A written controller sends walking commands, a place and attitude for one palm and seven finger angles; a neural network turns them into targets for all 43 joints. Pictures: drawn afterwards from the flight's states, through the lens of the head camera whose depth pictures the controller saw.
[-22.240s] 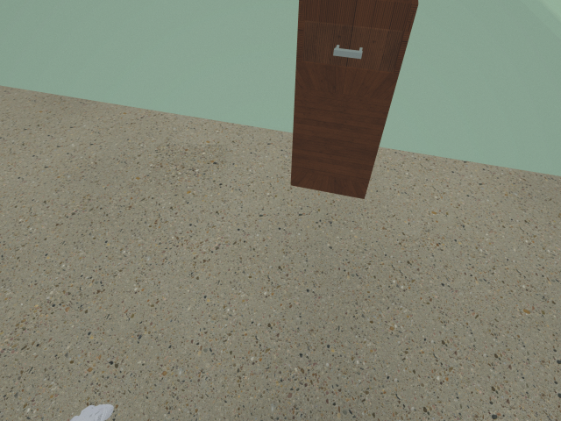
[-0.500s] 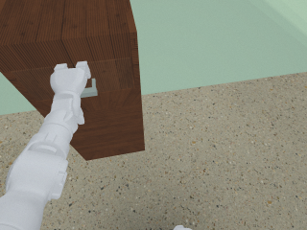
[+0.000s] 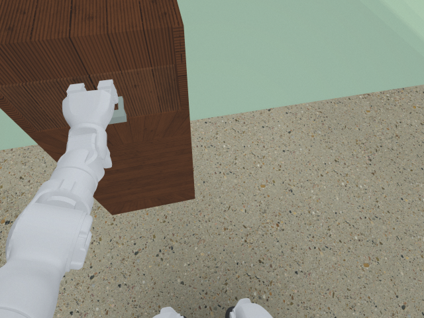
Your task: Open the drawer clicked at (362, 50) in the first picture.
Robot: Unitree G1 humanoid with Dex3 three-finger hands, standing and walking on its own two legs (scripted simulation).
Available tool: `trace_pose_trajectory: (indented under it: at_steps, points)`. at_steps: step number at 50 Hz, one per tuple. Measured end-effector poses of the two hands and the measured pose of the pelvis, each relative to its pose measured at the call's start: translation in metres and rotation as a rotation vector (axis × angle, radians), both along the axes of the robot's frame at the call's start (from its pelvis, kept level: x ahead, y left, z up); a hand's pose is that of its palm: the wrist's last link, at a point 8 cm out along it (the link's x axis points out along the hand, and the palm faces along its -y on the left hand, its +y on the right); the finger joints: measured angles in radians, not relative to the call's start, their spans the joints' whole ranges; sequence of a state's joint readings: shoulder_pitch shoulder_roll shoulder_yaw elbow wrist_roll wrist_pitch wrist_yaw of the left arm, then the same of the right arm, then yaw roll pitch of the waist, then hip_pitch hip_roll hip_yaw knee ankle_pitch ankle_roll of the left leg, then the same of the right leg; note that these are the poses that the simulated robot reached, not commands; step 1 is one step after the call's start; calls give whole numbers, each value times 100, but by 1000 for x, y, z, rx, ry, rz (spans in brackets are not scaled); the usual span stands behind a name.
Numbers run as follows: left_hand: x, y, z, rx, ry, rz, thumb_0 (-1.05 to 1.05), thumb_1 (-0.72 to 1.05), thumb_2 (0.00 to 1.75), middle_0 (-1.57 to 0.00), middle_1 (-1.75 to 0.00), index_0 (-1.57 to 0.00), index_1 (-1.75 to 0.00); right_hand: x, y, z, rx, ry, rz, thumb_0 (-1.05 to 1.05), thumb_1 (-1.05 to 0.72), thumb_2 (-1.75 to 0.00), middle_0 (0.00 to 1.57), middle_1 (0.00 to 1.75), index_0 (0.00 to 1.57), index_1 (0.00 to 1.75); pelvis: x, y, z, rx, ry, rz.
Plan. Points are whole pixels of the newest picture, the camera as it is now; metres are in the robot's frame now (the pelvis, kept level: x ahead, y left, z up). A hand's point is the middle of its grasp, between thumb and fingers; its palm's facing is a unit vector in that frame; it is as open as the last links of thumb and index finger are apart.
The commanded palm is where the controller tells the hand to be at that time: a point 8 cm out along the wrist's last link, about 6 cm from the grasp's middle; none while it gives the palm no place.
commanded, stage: lower the fingers behind the handle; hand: left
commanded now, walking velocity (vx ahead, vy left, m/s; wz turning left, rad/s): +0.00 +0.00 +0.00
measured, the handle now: (101, 111) +0.55 +0.20 +0.00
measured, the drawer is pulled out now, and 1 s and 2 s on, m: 0.00 0.00 0.00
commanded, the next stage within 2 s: lift the fingers back up to retry in 0.90 s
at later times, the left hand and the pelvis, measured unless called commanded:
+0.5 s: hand (100, 125) +0.51 +0.19 +0.01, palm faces -0.01 +0.01 -1.00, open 13.8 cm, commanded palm +0.49 +0.19 +0.03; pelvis -0.03 +0.01 -0.02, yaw +0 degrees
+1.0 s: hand (101, 125) +0.51 +0.19 +0.01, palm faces -0.01 +0.02 -1.00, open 13.8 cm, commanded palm +0.49 +0.18 +0.03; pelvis -0.05 +0.01 -0.04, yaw +0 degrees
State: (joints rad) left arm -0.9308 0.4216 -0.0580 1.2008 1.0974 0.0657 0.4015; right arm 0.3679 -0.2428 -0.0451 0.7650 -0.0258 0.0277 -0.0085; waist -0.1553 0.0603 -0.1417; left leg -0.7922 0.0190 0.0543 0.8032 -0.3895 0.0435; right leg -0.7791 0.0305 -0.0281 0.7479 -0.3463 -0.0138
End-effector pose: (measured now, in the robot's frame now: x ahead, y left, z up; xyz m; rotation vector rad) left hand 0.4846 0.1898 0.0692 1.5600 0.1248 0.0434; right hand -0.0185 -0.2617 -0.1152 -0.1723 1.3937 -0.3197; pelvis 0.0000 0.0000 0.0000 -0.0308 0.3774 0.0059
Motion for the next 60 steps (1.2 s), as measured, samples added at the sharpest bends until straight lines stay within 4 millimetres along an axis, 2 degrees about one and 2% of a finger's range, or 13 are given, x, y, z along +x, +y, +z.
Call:
trace_pose_trajectory:
  at_steps: [15,31,41,52,60]
  points:
    - [2,-1,-2,15,-30,17,0,-49,30,-34,-126,-32,-126,-13,0,-6,-24,-2,16,1,-91,-90,20,30,20,30,-16,4,-12,-7,28,8]
    - [1,-2,-6,31,-54,16,0,-49,30,-33,-127,-30,-130,-43,5,-19,-31,18,7,1,-91,-90,20,30,20,30,-38,6,-29,-13,54,7]
    - [1,-2,-5,27,-41,19,0,-49,30,-32,-127,-29,-129,-55,8,-22,-38,12,-3,1,-91,-90,20,30,20,30,-48,7,-34,-15,59,4]
    - [1,-2,-5,28,-46,16,0,-49,30,-32,-127,-29,-129,-60,8,-24,-40,20,-2,1,-91,-90,20,30,20,30,-50,7,-37,-16,64,6]
    - [2,-1,-3,17,-22,17,0,-49,30,-31,-125,-30,-126,-53,9,-19,-35,14,-7,1,-91,-90,20,30,20,30,-45,7,-29,-16,51,6]
